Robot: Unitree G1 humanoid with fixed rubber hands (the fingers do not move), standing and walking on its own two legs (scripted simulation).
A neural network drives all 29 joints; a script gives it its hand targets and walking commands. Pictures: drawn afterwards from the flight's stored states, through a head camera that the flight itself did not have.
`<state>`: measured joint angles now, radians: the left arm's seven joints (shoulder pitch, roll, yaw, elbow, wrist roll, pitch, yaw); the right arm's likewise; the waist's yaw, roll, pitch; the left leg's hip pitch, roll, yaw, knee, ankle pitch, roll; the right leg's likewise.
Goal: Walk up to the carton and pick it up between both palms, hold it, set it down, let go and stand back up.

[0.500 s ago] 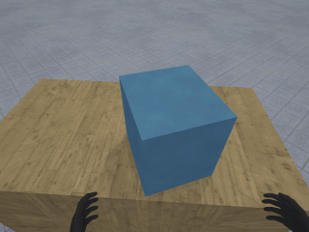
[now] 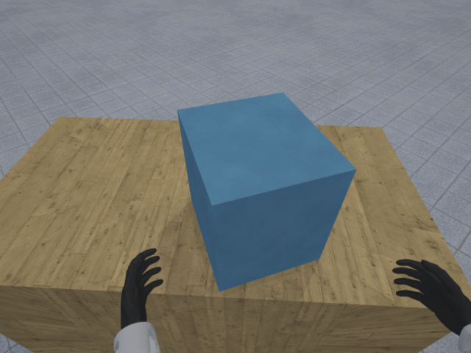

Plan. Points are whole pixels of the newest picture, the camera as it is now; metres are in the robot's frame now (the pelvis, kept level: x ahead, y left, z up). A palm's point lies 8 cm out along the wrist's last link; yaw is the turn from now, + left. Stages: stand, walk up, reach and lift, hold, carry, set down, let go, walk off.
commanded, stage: reach and lift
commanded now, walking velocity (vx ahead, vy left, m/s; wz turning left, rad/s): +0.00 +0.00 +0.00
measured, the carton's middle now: (252, 188) +0.47 +0.01 +0.03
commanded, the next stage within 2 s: none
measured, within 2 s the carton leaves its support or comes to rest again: neither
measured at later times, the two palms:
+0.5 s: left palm (125, 269) +0.23 +0.20 +0.09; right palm (441, 262) +0.29 -0.29 +0.06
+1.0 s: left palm (120, 230) +0.27 +0.21 +0.13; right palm (421, 202) +0.36 -0.26 +0.13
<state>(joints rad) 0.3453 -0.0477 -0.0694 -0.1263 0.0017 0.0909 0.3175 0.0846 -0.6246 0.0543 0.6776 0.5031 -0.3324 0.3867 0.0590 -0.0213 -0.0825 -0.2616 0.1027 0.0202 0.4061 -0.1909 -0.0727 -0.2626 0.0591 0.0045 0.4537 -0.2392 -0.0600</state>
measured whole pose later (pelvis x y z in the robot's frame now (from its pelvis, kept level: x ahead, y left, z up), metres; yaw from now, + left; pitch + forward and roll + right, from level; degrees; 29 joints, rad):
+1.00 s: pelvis -0.01 +0.01 +0.01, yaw -1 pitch +2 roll +0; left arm -0.15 0.00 0.07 -0.23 -0.05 0.61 0.31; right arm -0.44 -0.70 0.05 0.64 0.51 0.11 0.32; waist 0.11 0.02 -0.03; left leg -0.21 0.11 0.04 0.32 -0.14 -0.08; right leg -0.20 0.06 0.03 0.33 -0.16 -0.05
